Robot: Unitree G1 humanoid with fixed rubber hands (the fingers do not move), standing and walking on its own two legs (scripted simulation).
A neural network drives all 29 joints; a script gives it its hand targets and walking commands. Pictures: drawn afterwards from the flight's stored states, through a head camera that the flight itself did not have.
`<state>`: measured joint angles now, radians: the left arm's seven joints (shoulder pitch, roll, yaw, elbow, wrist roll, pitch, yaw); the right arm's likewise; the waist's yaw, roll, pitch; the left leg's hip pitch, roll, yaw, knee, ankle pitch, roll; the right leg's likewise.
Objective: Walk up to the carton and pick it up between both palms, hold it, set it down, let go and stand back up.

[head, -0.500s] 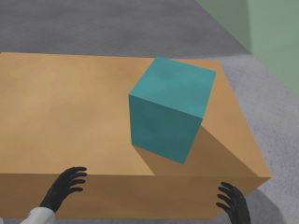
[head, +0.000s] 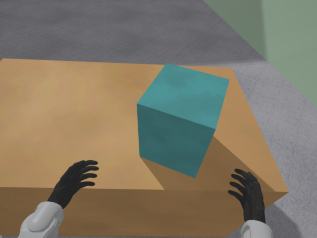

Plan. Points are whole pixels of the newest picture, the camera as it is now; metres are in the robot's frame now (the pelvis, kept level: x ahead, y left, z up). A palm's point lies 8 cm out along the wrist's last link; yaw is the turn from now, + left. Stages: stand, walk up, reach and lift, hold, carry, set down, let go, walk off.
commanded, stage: reach and lift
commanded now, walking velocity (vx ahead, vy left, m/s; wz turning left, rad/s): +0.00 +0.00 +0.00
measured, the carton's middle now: (181, 120) +0.48 -0.04 +0.02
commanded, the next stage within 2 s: none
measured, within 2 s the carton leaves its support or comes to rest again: neither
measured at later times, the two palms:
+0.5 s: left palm (71, 149) +0.31 +0.23 +0.10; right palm (251, 176) +0.26 -0.18 +0.08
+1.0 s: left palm (87, 115) +0.38 +0.21 +0.13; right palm (255, 149) +0.31 -0.19 +0.11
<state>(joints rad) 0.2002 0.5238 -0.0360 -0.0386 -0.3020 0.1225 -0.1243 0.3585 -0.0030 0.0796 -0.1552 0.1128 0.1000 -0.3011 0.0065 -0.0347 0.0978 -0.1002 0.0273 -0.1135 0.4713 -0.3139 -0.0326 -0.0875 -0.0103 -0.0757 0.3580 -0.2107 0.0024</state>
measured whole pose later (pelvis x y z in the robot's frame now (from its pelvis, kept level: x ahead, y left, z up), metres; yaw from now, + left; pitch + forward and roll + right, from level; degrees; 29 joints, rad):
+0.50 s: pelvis -0.01 +0.00 +0.00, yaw +0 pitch -4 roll -2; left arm -0.21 0.50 0.03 0.04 -0.30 0.41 -0.16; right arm -0.04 0.00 -0.02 -0.06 0.16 0.35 -0.33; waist -0.02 -0.03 0.11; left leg -0.10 0.03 -0.11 0.47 -0.30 -0.03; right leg -0.09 -0.01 -0.08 0.36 -0.19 0.01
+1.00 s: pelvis -0.02 +0.00 +0.00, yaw +0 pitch -4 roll -2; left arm -0.57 0.50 0.04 0.40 -0.29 0.43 -0.16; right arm -0.39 0.00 -0.09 0.19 0.16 0.39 -0.33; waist -0.10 -0.03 0.12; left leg -0.11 0.03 -0.11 0.47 -0.29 -0.03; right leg -0.10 -0.01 -0.08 0.36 -0.19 0.01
